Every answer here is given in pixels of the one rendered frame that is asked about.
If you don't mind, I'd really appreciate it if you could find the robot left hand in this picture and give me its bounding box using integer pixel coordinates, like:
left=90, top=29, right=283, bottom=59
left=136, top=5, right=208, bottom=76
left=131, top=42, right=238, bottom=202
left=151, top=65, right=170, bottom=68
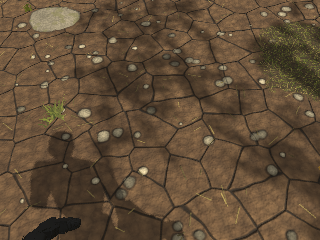
left=22, top=217, right=82, bottom=240

